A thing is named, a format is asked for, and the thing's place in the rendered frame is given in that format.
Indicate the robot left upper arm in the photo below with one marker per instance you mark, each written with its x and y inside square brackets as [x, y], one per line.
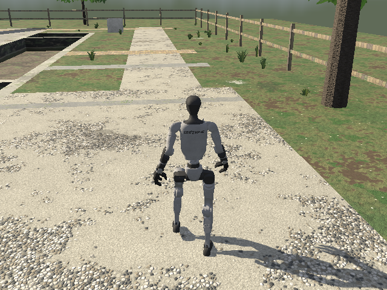
[171, 136]

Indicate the robot right hand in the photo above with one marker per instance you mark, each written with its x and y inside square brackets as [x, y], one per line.
[220, 164]

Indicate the robot right upper arm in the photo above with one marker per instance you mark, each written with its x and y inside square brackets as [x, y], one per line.
[212, 127]

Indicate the humanoid robot torso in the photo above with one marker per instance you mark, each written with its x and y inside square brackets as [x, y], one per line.
[193, 146]

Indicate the robot right forearm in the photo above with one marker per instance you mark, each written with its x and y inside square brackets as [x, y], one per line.
[223, 157]

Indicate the left robot shin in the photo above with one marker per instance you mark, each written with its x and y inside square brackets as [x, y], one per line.
[177, 207]

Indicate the robot left forearm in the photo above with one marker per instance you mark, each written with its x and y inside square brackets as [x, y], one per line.
[162, 162]

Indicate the robot left hand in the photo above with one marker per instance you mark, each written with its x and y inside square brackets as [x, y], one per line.
[157, 177]

